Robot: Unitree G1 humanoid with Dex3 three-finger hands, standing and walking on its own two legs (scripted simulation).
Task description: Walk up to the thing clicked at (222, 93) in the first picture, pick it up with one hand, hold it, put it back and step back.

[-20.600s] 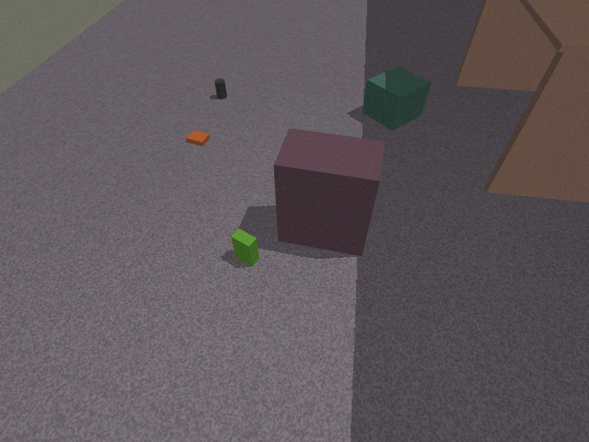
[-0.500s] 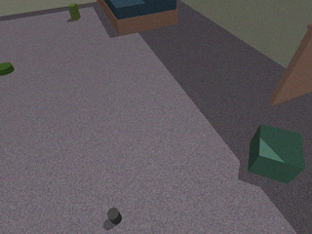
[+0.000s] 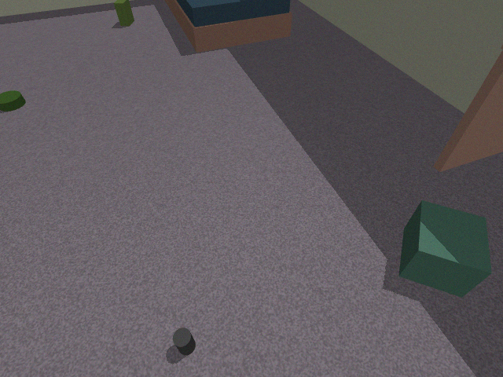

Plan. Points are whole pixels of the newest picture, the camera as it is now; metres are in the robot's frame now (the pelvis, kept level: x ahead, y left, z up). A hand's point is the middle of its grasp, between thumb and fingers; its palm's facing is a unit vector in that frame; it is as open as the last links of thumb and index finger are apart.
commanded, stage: walk up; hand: left
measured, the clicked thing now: (184, 341) +0.38 +0.28 -0.73
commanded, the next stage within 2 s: none
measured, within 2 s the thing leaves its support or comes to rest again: neither
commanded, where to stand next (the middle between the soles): +0.00 +0.02 m, yaw +3 degrees
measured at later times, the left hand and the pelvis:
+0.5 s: hand out of the picture +0.07 +0.25 -0.15, palm faces +0.03 -0.93 -0.37, open 7.4 cm; pelvis +0.00 -0.01 +0.00, yaw +2 degrees
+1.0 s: hand out of the picture +0.07 +0.26 -0.14, palm faces +0.04 -0.92 -0.40, open 7.4 cm; pelvis +0.02 -0.01 +0.00, yaw +1 degrees
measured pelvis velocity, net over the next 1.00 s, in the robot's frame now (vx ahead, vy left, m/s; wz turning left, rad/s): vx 0.02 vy -0.01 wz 0.01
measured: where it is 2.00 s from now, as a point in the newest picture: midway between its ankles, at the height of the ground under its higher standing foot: outside the picture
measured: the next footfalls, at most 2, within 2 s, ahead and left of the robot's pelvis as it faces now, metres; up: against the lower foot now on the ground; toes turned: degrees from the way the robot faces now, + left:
none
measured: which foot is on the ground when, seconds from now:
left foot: down 0.00-1.00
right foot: down 0.00-1.00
